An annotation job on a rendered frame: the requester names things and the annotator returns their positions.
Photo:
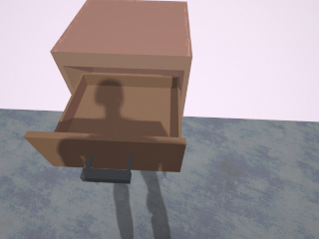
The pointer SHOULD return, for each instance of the cabinet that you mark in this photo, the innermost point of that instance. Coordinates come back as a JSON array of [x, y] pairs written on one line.
[[127, 37]]

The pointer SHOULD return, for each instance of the handle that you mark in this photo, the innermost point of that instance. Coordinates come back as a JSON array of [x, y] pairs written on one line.
[[123, 176]]

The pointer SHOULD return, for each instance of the drawer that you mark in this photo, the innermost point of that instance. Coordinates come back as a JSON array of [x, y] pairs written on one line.
[[113, 117]]

